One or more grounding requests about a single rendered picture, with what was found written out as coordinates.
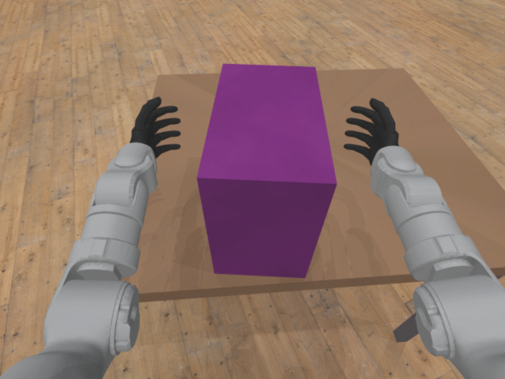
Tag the robot right hand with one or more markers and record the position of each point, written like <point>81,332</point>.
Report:
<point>383,132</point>

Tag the table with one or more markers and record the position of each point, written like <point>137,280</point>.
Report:
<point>358,244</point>

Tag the carton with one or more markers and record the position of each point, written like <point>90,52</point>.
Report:
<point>266,175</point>

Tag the robot right forearm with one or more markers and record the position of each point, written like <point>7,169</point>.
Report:
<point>436,249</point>

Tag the left robot upper arm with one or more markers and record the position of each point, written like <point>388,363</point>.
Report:
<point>91,321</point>

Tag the right robot upper arm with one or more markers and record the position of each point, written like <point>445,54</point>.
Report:
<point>463,320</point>

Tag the robot left forearm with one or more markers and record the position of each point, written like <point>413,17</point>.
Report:
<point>107,248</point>

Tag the robot left hand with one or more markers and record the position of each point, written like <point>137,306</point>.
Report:
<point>146,127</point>

